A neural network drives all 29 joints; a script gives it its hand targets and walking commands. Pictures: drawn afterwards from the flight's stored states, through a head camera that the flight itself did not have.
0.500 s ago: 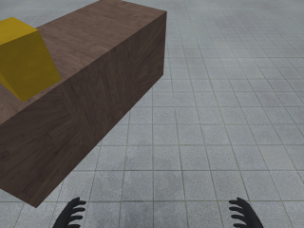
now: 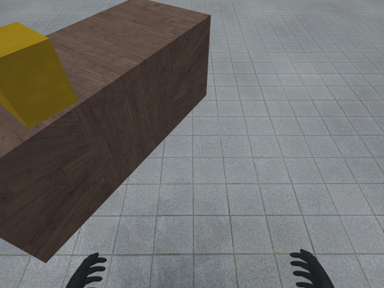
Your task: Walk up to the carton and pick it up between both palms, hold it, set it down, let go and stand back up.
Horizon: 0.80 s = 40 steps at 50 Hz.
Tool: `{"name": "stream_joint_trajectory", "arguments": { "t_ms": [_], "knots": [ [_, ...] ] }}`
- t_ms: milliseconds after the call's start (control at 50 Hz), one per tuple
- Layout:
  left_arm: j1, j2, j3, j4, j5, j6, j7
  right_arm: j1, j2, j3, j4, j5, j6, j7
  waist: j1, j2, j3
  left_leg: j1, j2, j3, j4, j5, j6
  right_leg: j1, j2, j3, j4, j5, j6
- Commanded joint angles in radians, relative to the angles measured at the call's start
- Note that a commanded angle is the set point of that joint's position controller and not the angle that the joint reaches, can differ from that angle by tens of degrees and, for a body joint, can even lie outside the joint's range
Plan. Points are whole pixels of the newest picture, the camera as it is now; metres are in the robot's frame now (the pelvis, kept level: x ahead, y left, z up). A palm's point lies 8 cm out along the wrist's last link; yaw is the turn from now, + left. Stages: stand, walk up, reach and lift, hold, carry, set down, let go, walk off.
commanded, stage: stand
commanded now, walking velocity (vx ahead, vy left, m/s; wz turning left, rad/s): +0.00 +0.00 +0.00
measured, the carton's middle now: (23, 75) +0.76 +0.63 +0.01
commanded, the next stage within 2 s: walk up in 0.86 s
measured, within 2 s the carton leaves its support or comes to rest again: neither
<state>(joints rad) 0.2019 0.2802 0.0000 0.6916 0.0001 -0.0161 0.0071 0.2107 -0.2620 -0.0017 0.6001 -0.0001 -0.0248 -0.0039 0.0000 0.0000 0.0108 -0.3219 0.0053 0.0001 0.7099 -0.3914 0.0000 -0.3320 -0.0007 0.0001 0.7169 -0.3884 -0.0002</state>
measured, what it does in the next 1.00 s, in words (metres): stands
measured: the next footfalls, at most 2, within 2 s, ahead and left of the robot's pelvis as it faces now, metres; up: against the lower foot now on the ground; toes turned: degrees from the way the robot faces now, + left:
left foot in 1.34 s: +0.09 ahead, +0.20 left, +0.00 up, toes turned +9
right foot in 1.74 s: +0.27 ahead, -0.04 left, +0.00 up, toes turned +16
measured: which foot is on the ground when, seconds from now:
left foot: down 0.00-1.00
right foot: down 0.00-1.00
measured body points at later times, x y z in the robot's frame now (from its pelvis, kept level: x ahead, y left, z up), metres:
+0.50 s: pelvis -0.02 +0.00 +0.00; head -0.02 +0.00 +0.45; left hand +0.12 +0.26 -0.10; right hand +0.15 -0.25 -0.08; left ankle -0.01 +0.12 -0.72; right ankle -0.01 -0.12 -0.72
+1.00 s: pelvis -0.03 +0.00 +0.00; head -0.04 +0.00 +0.45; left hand +0.10 +0.27 -0.10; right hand +0.14 -0.25 -0.08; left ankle -0.01 +0.12 -0.72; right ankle -0.01 -0.12 -0.72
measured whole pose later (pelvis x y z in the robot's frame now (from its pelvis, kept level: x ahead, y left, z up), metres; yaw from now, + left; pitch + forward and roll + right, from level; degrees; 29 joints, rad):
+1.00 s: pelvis -0.03 +0.00 +0.00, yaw +0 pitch -2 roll +0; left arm 0.20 0.28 0.00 0.76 0.00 -0.02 0.00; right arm 0.21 -0.27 0.00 0.60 0.00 -0.03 0.00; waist 0.00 0.00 0.01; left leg -0.32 0.01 0.00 0.71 -0.35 0.00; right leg -0.33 0.00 0.00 0.71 -0.34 0.00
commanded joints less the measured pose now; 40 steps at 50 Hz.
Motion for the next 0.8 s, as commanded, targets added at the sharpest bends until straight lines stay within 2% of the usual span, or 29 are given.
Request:
{"name": "stream_joint_trajectory", "arguments": {
  "t_ms": [0,60,100,160,180,220,260,300,380,420,500,560,600,640,660,680,740,780],
  "knots": [
    [-0.05,0.245,0.093,-0.023,0.023,-0.052,0.002,-0.041,-0.261,-0.093,0.005,-0.016,-0.043,-0.017,0.005,0.055,-0.094,0.078,0.09,-0.087,-0.106,0.368,0.074,0.07,-0.09,0.082,-0.11,0.355,-0.079],
    [-0.057,0.246,0.09,-0.016,0.025,-0.051,0.001,-0.044,-0.254,-0.091,0.004,-0.018,-0.043,-0.018,0.003,0.028,-0.084,0.079,0.094,-0.095,-0.119,0.356,0.076,0.061,-0.091,0.084,-0.115,0.34,-0.078],
    [-0.051,0.247,0.091,-0.01,0.021,-0.05,0.001,-0.036,-0.251,-0.09,0.013,-0.019,-0.044,-0.017,0.004,0.059,-0.083,0.071,0.096,-0.099,-0.12,0.353,0.077,0.071,-0.093,0.093,-0.114,0.347,-0.079],
    [-0.063,0.247,0.092,-0.014,0.022,-0.049,0.004,-0.054,-0.258,-0.091,0.007,-0.019,-0.045,-0.016,0.008,0.049,-0.072,0.064,0.092,-0.094,-0.125,0.335,0.077,0.066,-0.089,0.087,-0.12,0.338,-0.078],
    [-0.065,0.256,0.093,-0.01,0.025,-0.05,0.003,-0.045,-0.254,-0.09,0.011,-0.017,-0.044,-0.016,-0.001,0.052,-0.077,0.071,0.096,-0.1,-0.129,0.341,0.076,0.065,-0.094,0.092,-0.121,0.332,-0.079],
    [-0.054,0.251,0.091,-0.005,0.021,-0.049,0.001,-0.045,-0.269,-0.096,0.015,-0.021,-0.044,-0.019,0.009,0.058,-0.074,0.062,0.1,-0.103,-0.128,0.336,0.079,0.068,-0.089,0.087,-0.117,0.332,-0.077],
    [-0.063,0.245,0.088,-0.003,0.024,-0.047,0.001,-0.047,-0.259,-0.092,0.013,-0.019,-0.043,-0.018,0.005,0.037,-0.061,0.063,0.091,-0.095,-0.131,0.316,0.075,0.055,-0.091,0.089,-0.128,0.316,-0.08],
    [-0.073,0.25,0.09,0.002,0.023,-0.047,0.001,-0.04,-0.253,-0.089,0.019,-0.017,-0.044,-0.016,-0.002,0.049,-0.056,0.062,0.091,-0.101,-0.143,0.287,0.072,0.047,-0.092,0.096,-0.134,0.282,-0.081],
    [-0.062,0.246,0.088,0.004,0.021,-0.049,-0.004,-0.055,-0.254,-0.09,0.017,-0.021,-0.047,-0.015,0.008,0.067,-0.038,0.039,0.101,-0.114,-0.167,0.229,0.074,0.052,-0.087,0.096,-0.149,0.239,-0.075],
    [-0.064,0.252,0.09,0.007,0.023,-0.051,-0.004,-0.066,-0.262,-0.09,0.02,-0.019,-0.046,-0.011,0.01,0.049,-0.048,0.044,0.098,-0.112,-0.169,0.227,0.071,0.059,-0.088,0.095,-0.153,0.241,-0.075],
    [-0.068,0.253,0.088,0.015,0.02,-0.051,-0.001,-0.052,-0.253,-0.088,0.022,-0.019,-0.047,-0.014,0.0,0.075,-0.03,0.047,0.095,-0.113,-0.175,0.235,0.073,0.045,-0.091,0.104,-0.16,0.25,-0.075],
    [-0.065,0.25,0.086,0.017,0.021,-0.052,-0.003,-0.059,-0.255,-0.088,0.024,-0.017,-0.046,-0.01,0.007,0.045,-0.034,0.04,0.098,-0.117,-0.176,0.214,0.071,0.044,-0.087,0.1,-0.161,0.223,-0.076],
    [-0.07,0.253,0.091,0.018,0.021,-0.05,-0.005,-0.062,-0.253,-0.087,0.024,-0.018,-0.047,-0.01,0.006,0.073,-0.033,0.034,0.096,-0.111,-0.18,0.189,0.068,0.043,-0.092,0.107,-0.167,0.209,-0.075],
    [-0.059,0.253,0.088,0.027,0.022,-0.051,-0.006,-0.052,-0.258,-0.088,0.031,-0.019,-0.046,-0.01,0.009,0.054,-0.015,0.028,0.101,-0.125,-0.192,0.182,0.071,0.04,-0.088,0.107,-0.172,0.196,-0.075],
    [-0.069,0.249,0.088,0.027,0.024,-0.049,-0.005,-0.059,-0.257,-0.088,0.027,-0.02,-0.046,-0.011,0.002,0.06,-0.009,0.027,0.104,-0.124,-0.198,0.174,0.071,0.033,-0.086,0.106,-0.175,0.195,-0.076],
    [-0.066,0.253,0.087,0.031,0.025,-0.049,-0.004,-0.064,-0.26,-0.088,0.028,-0.02,-0.045,-0.012,0.009,0.073,0.008,0.018,0.099,-0.123,-0.201,0.166,0.068,0.033,-0.09,0.116,-0.187,0.186,-0.078],
    [-0.068,0.253,0.086,0.032,0.023,-0.048,-0.006,-0.063,-0.254,-0.085,0.029,-0.017,-0.045,-0.009,0.005,0.054,0.005,0.022,0.096,-0.124,-0.207,0.132,0.065,0.022,-0.09,0.115,-0.196,0.145,-0.076],
    [-0.07,0.251,0.085,0.032,0.021,-0.05,-0.006,-0.06,-0.266,-0.087,0.031,-0.019,-0.046,-0.009,0.007,0.078,0.006,0.017,0.098,-0.124,-0.217,0.113,0.066,0.028,-0.09,0.116,-0.2,0.138,-0.073]
  ]
}}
